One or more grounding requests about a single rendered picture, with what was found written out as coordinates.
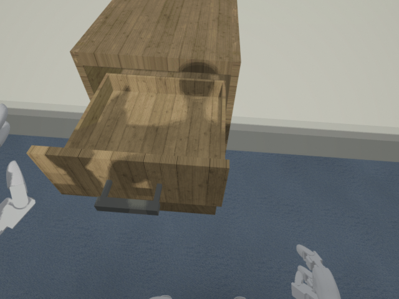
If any drawer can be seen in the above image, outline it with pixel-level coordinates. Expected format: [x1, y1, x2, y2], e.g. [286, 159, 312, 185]
[27, 73, 229, 207]

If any cabinet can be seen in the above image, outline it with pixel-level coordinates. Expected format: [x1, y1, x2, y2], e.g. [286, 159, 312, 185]
[70, 0, 241, 215]

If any left robot hand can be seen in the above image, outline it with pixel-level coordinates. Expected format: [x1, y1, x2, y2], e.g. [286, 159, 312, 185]
[0, 103, 36, 235]

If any right robot hand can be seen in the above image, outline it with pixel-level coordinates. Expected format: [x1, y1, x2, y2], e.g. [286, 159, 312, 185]
[291, 244, 341, 299]

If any handle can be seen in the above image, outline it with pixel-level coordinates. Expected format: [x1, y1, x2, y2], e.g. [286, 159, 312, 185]
[94, 179, 162, 216]

